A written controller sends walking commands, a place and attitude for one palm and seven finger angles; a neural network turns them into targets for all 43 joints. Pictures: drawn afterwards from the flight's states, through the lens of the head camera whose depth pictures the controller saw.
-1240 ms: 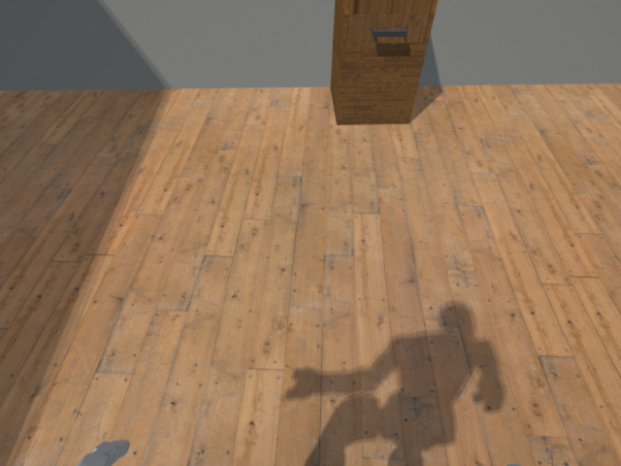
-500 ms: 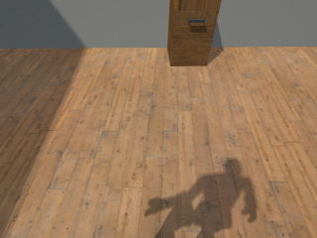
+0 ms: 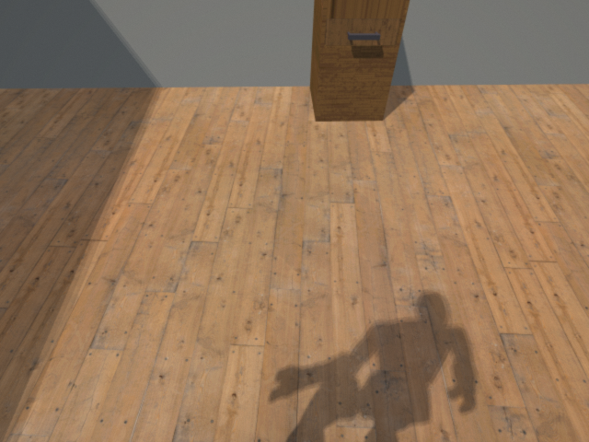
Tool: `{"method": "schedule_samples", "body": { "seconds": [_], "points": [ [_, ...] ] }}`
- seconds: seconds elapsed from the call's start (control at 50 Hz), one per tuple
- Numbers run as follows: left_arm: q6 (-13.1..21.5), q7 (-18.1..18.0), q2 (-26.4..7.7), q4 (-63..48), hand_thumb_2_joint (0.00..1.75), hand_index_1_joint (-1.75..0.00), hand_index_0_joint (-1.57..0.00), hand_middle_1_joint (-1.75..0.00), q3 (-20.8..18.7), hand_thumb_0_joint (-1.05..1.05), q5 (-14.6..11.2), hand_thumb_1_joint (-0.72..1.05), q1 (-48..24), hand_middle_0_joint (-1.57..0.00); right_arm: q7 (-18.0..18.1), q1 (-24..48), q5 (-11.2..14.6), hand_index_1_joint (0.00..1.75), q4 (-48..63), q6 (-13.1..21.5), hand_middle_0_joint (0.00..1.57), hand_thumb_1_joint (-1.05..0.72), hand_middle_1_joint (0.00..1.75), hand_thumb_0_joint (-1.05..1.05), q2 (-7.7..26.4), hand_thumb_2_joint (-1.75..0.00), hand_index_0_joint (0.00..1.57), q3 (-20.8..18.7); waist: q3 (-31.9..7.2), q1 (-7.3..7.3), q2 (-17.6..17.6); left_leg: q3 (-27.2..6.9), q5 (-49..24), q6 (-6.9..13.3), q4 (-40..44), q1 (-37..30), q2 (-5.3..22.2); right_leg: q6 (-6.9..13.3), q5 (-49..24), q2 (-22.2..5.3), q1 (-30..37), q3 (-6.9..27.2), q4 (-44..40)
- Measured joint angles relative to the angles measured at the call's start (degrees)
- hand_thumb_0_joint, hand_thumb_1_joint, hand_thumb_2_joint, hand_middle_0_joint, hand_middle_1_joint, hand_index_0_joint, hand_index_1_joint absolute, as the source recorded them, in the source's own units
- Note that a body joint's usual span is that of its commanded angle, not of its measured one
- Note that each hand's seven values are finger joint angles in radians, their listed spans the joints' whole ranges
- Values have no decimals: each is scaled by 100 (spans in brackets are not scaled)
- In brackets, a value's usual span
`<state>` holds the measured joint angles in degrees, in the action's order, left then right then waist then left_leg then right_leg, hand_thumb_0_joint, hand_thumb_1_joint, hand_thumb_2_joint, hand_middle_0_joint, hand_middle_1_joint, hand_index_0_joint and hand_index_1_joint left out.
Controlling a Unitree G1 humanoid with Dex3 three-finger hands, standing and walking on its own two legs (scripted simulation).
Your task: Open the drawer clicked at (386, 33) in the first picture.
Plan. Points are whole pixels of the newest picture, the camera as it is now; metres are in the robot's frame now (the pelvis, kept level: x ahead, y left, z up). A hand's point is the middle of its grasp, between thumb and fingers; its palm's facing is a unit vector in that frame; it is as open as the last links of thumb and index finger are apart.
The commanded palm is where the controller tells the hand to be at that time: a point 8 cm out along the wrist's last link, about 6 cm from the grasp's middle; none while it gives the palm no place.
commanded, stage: look at it before walking up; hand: left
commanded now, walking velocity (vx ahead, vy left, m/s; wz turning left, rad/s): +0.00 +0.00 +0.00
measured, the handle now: (363, 35) +2.05 -0.25 -0.24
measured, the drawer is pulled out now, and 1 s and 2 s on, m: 0.00 0.00 0.00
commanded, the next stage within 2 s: walk to a spot facing it in 0.30 s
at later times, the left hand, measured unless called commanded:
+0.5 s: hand out of the picture +0.08 +0.24 -0.16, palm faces -0.03 -0.95 -0.33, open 7.4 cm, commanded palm none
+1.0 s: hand out of the picture +0.13 +0.12 -0.17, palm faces -0.18 -0.96 -0.19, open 7.4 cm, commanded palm none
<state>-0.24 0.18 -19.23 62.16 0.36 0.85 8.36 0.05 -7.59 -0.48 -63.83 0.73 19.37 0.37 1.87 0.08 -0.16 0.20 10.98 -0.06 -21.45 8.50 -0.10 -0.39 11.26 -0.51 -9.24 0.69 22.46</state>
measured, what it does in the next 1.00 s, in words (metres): walks ahead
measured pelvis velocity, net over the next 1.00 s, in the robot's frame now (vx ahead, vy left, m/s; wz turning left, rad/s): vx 0.13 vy -0.06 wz -0.25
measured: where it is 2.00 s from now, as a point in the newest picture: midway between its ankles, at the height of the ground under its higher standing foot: (346, 358)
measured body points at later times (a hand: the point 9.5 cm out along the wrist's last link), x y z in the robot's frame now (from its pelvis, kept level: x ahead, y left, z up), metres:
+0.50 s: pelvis +0.01 +0.00 +0.00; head +0.01 +0.00 +0.45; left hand +0.08 +0.29 -0.14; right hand +0.09 -0.29 -0.13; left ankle +0.01 +0.12 -0.75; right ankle +0.01 -0.12 -0.75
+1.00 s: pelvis +0.13 -0.06 +0.00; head +0.14 -0.08 +0.45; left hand +0.14 +0.17 -0.15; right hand +0.13 -0.32 -0.16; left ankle +0.19 +0.07 -0.66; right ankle +0.07 -0.12 -0.75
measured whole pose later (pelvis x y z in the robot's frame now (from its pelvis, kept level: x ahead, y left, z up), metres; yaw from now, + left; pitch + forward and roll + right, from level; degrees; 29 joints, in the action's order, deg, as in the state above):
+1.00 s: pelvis +0.13 -0.06 +0.00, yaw -14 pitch -1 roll +1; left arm 2.8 0.2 -8.2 60.4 -1.6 1.5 23.5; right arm -0.7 -11.7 -1.4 -59.4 0.5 12.6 -2.7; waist 1.9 1.2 0.8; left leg 4.1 14.5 -2.7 -62.5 32.1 6.6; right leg 4.3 16.0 2.9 -6.7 -0.7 23.1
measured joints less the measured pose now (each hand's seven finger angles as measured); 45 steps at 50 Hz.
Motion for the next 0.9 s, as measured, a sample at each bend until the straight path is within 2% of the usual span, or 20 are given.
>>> {"method": "schedule_samples", "body": {
  "seconds": [0.46,0.54,0.6,0.68,0.74,0.76,0.78,0.8,0.84,0.9],
  "points": [
    [15,-31,9,20,90,-30,-20,-30,-1,0,-6,90,-1,-20,24,119,-6,30,-3,-14,20,-90,30,1,-13,-90,21,12,-7,36,-2,8,65,-23,38,-69,31,11,42,29,75,7,-70],
    [-110,2,144,-42,90,-30,-20,-30,-39,0,27,90,251,-20,29,-24,-57,30,83,-70,20,-91,30,1,-162,-90,21,-2,-157,96,1,172,344,-30,-277,-14,102,35,264,104,-57,166,258],
    [-182,92,274,-129,90,-30,-20,-30,-91,0,52,91,560,-20,9,-248,-73,30,198,-76,20,-91,30,0,-319,-90,21,-38,-248,111,-19,341,617,-21,-525,12,159,104,799,160,-257,302,758],
    [-229,185,479,-204,90,-30,-19,-30,-175,0,65,91,874,-20,11,-550,-72,30,308,33,20,-90,30,0,-496,-90,21,-118,-167,111,-14,669,850,-75,-584,-170,274,85,1450,57,-801,-40,1958],
    [-185,240,652,-279,90,-30,-19,-30,-222,1,65,91,921,-20,33,-774,-94,30,296,79,20,-90,30,0,-535,-90,21,-169,-7,48,100,823,1029,-206,-662,-337,424,80,1473,-54,-973,-353,1911],
    [-127,256,698,-336,90,-30,-20,-30,-234,1,68,91,928,-20,36,-855,-96,30,276,71,20,-90,30,0,-525,-90,21,-181,47,42,164,836,1176,-258,-868,-314,512,95,1225,-51,-906,-447,1586],
    [-33,256,718,-395,90,-30,-20,-30,-241,1,80,91,935,-20,32,-935,-79,30,241,46,20,-90,30,0,-523,-90,21,-191,85,37,212,834,1371,-230,-1316,-161,621,165,678,-22,-856,-535,1427],
    [69,225,744,-427,90,-30,-20,-30,-253,1,78,91,929,-20,24,-979,-65,30,180,-9,20,-90,30,0,-529,-90,21,-196,117,51,248,718,1603,-196,-2036,117,675,258,554,32,-871,-592,1541],
    [209,126,814,-458,90,-30,-20,-30,-263,0,38,91,970,-20,-2,-993,-60,30,67,-101,20,-91,30,1,-553,-90,21,-201,155,112,263,438,1659,-116,-3381,706,615,410,787,135,-711,-622,1542],
    [275,36,913,-415,90,-30,-20,-30,-255,0,35,91,1175,-20,-34,-848,-78,30,72,-101,20,-91,30,1,-598,-90,20,-238,110,190,178,392,1168,-117,-4289,1460,570,456,762,251,-316,-476,996]
  ]
}}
